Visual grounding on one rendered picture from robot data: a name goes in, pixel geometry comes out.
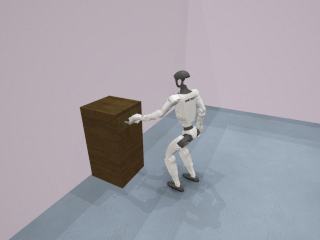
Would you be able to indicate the drawer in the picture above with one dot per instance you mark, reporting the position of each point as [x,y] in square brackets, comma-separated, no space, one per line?
[121,125]

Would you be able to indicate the robot right forearm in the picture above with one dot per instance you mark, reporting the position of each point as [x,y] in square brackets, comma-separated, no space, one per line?
[200,118]

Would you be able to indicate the robot right thigh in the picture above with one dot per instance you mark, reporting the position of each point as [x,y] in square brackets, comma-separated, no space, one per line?
[183,151]

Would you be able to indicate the right robot hand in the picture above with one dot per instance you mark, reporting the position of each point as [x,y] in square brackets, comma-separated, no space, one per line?
[200,128]

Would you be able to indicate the cabinet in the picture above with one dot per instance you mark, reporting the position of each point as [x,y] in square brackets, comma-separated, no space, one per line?
[114,157]

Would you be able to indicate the robot left forearm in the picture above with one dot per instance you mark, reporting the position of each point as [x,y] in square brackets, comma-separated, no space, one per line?
[151,116]

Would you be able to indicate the left robot upper arm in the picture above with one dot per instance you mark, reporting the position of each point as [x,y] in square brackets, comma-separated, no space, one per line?
[171,101]

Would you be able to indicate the right robot upper arm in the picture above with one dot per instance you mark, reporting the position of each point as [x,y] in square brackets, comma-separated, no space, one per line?
[199,102]

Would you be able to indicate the handle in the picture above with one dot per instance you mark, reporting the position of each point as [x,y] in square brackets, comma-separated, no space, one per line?
[131,121]

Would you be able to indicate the robot left foot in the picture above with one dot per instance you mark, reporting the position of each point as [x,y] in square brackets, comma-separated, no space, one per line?
[173,186]

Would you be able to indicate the left robot hand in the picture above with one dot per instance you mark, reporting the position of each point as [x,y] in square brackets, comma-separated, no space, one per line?
[135,117]

